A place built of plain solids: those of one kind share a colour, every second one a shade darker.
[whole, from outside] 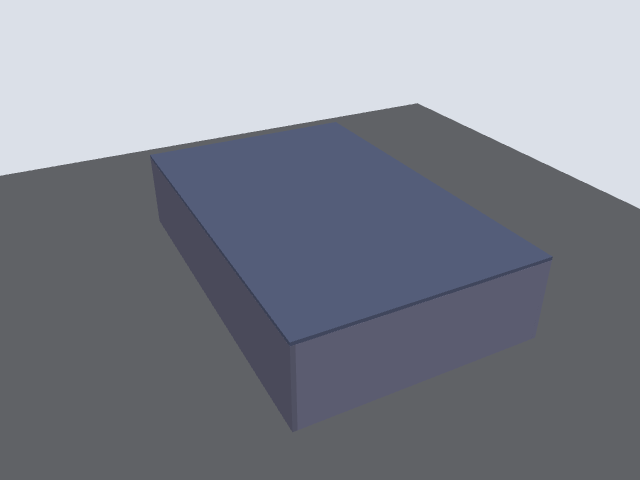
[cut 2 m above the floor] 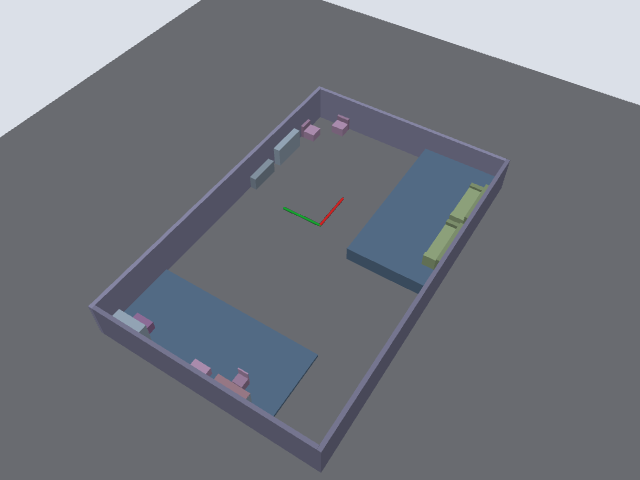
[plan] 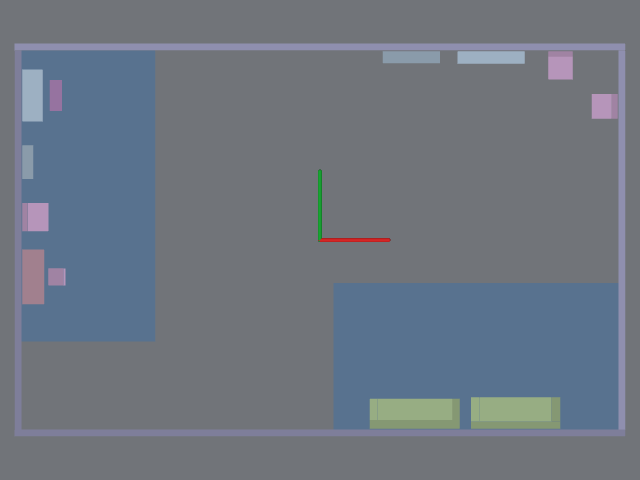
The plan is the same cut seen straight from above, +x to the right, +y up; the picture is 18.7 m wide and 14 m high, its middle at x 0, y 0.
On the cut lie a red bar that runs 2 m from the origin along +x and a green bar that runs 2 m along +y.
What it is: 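A loft; one open main floor with 2 platforms, their free sides bare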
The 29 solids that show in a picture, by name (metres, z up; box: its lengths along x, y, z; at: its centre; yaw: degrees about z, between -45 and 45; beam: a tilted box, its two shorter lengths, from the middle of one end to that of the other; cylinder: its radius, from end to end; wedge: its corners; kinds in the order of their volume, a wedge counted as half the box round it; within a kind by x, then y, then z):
{
 "wall_1": {"box": [0.2, 11.06, 3.94], "at": [-8.81, 0.0, 1.92]},
 "wall_2": {"box": [17.81, 0.2, 3.94], "at": [0.0, -5.63, 1.92]},
 "wall_3": {"box": [17.81, 0.2, 3.94], "at": [0.0, 5.63, 1.92]},
 "wall_4": {"box": [0.2, 11.06, 3.94], "at": [8.81, 0.0, 1.92]},
 "floor_1": {"box": [3.9, 8.5, 0.2], "at": [-6.76, 1.28, 0.05]},
 "floor_2": {"box": [8.32, 4.28, 0.84], "at": [4.55, -3.39, 0.37]},
 "roof_1": {"box": [17.81, 11.46, 0.16], "at": [0.0, 0.0, 3.97]},
 "sofa_1": {"box": [0.22, 0.62, 0.67], "at": [1.56, -4.94, 1.12]},
 "sofa_2": {"box": [2.63, 0.26, 0.77], "at": [2.76, -5.38, 1.17]},
 "sofa_3": {"box": [2.19, 0.62, 0.48], "at": [2.76, -4.94, 1.03]},
 "sofa_4": {"box": [0.22, 0.62, 0.67], "at": [3.97, -4.94, 1.12]},
 "sofa_5": {"box": [0.26, 0.71, 0.62], "at": [4.54, -4.94, 1.09]},
 "sofa_6": {"box": [2.6, 0.21, 0.88], "at": [5.71, -5.4, 1.23]},
 "sofa_7": {"box": [2.08, 0.71, 0.49], "at": [5.71, -4.94, 1.03]},
 "sofa_8": {"box": [0.26, 0.71, 0.62], "at": [6.88, -4.94, 1.09]},
 "case_1": {"box": [0.32, 0.99, 0.77], "at": [-8.53, 2.27, 0.54]},
 "case_2": {"box": [0.6, 1.52, 1.22], "at": [-8.39, 4.22, 0.76]},
 "case_3": {"box": [1.67, 0.35, 0.79], "at": [2.66, 5.33, 0.35]},
 "case_4": {"box": [1.96, 0.37, 1.14], "at": [4.99, 5.33, 0.52]},
 "chair_1": {"box": [0.17, 0.82, 0.72], "at": [-8.6, 0.67, 0.51]},
 "chair_2": {"box": [0.6, 0.82, 0.48], "at": [-8.22, 0.67, 0.39]},
 "chair_3": {"box": [0.44, 0.5, 0.46], "at": [-7.7, -1.08, 0.38]},
 "chair_4": {"box": [0.06, 0.5, 0.84], "at": [-7.45, -1.08, 0.57]},
 "chair_5": {"box": [0.72, 0.66, 0.52], "at": [7.01, 5.01, 0.21]},
 "chair_6": {"box": [0.72, 0.17, 0.82], "at": [7.01, 5.43, 0.36]},
 "chair_7": {"box": [0.59, 0.73, 0.53], "at": [8.22, 3.9, 0.22]},
 "chair_8": {"box": [0.17, 0.73, 0.82], "at": [8.6, 3.9, 0.36]},
 "bench_1": {"box": [0.36, 0.91, 0.48], "at": [-7.71, 4.22, 0.39]},
 "table_1": {"box": [0.64, 1.6, 0.04], "at": [-8.37, -1.07, 0.87]}
}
